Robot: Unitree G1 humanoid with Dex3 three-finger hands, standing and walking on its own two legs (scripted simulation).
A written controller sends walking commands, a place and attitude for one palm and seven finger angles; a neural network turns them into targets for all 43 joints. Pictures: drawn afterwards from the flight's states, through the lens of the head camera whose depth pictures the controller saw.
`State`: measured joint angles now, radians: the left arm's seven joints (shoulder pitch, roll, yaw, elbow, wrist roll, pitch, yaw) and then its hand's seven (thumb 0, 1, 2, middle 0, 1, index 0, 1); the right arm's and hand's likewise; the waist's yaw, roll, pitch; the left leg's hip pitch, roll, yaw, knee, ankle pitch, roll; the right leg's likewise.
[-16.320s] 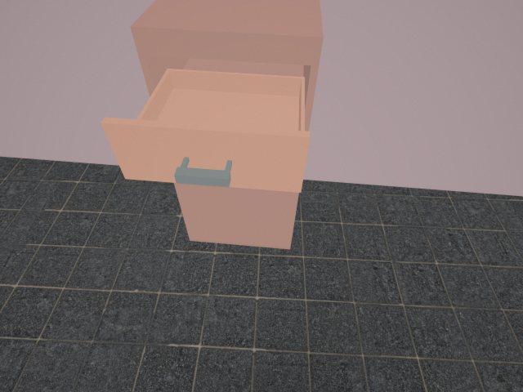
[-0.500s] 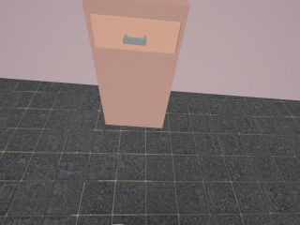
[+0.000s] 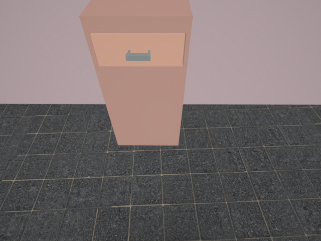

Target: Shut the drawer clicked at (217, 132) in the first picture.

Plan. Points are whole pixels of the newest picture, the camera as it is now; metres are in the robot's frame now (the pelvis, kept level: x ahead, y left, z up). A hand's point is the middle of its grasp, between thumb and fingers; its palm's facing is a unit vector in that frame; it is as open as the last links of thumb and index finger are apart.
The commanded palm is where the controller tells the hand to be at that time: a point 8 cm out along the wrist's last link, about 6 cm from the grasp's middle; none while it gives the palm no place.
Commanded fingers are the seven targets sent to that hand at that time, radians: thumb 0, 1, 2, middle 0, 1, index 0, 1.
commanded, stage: let the arm hang, fingers relaxed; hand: left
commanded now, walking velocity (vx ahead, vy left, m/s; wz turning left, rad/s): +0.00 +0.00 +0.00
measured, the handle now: (138, 54) +0.87 +0.15 +0.01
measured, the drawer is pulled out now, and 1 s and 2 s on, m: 0.00 0.00 0.00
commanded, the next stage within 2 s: look to check the result in 0.24 s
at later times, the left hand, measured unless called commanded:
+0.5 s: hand out of the picture +0.00 +0.15 -0.18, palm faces +0.03 -0.98 -0.19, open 7.4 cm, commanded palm none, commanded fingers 0.00 0.90 0.90 -0.20 -0.30 -0.20 -0.30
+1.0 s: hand out of the picture +0.01 +0.15 -0.18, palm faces +0.03 -0.98 -0.19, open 7.4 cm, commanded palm none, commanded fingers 0.00 0.90 0.90 -0.20 -0.30 -0.20 -0.30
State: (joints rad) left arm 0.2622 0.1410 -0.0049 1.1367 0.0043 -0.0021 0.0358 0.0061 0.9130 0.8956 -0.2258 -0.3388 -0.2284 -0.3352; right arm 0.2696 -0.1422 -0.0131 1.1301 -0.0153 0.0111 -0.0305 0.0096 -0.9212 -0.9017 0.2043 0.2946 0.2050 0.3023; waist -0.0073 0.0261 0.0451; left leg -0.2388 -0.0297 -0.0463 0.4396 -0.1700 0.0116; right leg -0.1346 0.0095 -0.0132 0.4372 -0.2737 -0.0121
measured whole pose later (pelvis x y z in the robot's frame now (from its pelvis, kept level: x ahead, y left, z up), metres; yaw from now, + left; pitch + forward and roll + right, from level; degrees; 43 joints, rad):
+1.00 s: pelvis +0.02 -0.01 +0.00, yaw -1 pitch -2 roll +0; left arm 0.28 0.13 0.01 1.14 0.00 -0.01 0.04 0.01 0.91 0.90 -0.20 -0.30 -0.20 -0.30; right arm 0.28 -0.12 -0.02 1.14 -0.01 0.00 -0.04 0.00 -0.91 -0.90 0.20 0.29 0.20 0.30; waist -0.01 0.01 0.06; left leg -0.21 -0.01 -0.04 0.43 -0.20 0.00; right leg -0.10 0.03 -0.01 0.41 -0.28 -0.03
